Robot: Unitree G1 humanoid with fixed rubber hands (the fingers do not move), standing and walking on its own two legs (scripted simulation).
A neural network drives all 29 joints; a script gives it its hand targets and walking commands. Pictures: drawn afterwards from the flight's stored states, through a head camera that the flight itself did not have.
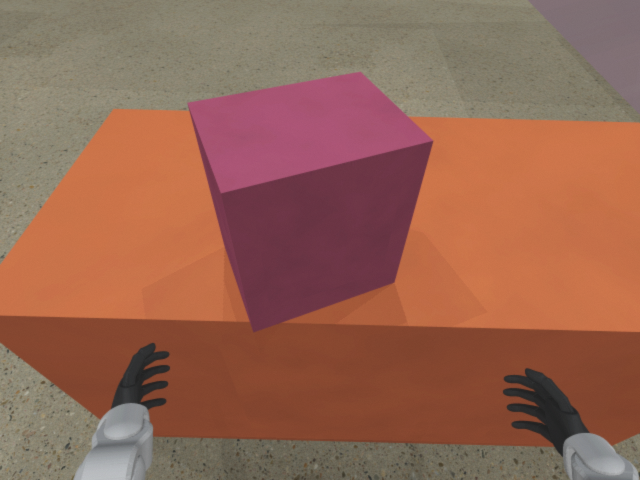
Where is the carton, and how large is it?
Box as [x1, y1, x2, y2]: [187, 72, 432, 332]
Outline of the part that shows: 360,72 187,103 224,245 253,332 394,281 432,140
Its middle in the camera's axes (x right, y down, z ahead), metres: -0.02 -0.05 +0.60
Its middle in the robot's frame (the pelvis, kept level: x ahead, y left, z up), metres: +0.48 +0.06 +0.06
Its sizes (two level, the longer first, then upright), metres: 0.258 0.195 0.293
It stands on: a pedestal, 0.69 m high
